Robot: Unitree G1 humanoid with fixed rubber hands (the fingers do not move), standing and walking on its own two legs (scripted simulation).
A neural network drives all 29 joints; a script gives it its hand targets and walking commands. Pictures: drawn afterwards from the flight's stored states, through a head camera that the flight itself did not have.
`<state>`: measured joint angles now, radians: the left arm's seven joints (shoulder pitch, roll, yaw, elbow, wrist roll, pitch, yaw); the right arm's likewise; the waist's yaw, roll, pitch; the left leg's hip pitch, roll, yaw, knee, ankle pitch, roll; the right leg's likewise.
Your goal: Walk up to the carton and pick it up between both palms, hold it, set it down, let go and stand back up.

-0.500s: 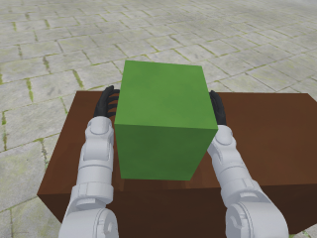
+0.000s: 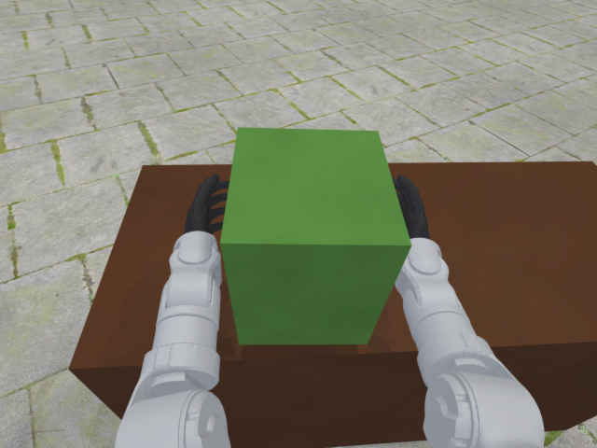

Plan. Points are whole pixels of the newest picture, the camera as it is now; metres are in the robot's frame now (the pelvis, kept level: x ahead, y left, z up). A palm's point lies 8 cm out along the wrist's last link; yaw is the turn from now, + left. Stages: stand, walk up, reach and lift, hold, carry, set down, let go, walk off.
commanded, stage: set down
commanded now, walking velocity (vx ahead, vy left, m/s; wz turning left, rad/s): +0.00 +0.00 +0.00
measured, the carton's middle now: (306, 241) +0.41 +0.01 +0.07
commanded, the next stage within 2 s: none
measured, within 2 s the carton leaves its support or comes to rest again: rests again in 1.20 s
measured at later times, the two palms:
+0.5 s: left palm (211, 243) +0.40 +0.15 +0.08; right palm (411, 240) +0.41 -0.15 +0.08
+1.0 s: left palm (208, 255) +0.39 +0.15 +0.05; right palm (402, 245) +0.41 -0.14 +0.07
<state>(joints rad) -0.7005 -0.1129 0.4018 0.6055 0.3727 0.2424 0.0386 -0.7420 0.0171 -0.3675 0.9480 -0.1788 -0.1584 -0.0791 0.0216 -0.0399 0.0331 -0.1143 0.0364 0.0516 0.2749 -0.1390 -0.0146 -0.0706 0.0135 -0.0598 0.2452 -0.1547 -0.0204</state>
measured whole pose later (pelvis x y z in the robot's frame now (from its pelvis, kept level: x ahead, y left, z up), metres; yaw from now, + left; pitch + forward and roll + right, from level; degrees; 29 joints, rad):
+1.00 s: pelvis +0.00 +0.00 +0.00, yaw -2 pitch +7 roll +0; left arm -0.71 -0.12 0.47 0.80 0.37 0.04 0.09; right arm -0.78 0.03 -0.54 1.02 -0.34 -0.23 -0.01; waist 0.06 -0.02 -0.03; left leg -0.29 0.05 0.09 0.30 -0.13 -0.01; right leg -0.26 0.02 -0.05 0.28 -0.14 -0.02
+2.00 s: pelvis +0.00 +0.00 +0.00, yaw -3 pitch +8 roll +0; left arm -0.69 -0.18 0.54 0.73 0.45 -0.04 0.05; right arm -0.72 0.06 -0.59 0.94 -0.39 -0.30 0.02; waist 0.06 -0.03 0.01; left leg -0.28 0.05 0.12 0.28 -0.13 -0.01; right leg -0.27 0.01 -0.05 0.28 -0.15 -0.02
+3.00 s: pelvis -0.01 +0.00 -0.02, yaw -3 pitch +20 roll -2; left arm -0.87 0.11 0.12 1.31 -0.09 -0.31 0.15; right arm -0.96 -0.26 0.09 1.41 0.32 -0.30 -0.06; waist 0.10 0.01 -0.22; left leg -0.68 0.09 0.07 0.56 -0.22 -0.02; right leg -0.63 0.04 -0.05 0.48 -0.19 -0.03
